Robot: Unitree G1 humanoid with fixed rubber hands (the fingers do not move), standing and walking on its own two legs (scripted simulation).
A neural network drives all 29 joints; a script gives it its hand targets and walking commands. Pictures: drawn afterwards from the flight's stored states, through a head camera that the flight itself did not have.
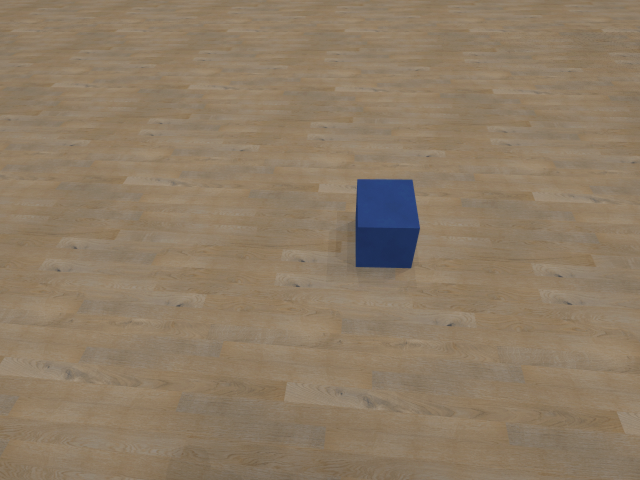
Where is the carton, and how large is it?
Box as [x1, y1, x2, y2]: [356, 179, 419, 267]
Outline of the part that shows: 357,179 356,266 410,267 419,230 412,180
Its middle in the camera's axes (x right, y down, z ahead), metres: +0.26 -0.08 +1.56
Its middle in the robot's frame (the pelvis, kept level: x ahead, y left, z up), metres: +1.17 -0.25 -0.65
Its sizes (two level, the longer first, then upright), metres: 0.271 0.220 0.229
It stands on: the floor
